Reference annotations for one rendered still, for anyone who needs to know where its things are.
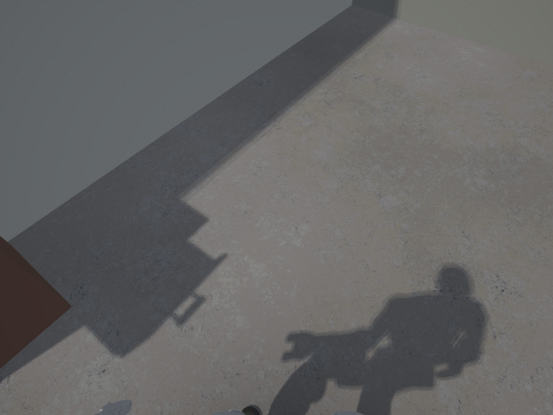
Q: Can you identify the cabinet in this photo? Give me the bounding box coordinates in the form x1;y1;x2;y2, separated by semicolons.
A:
0;236;72;368

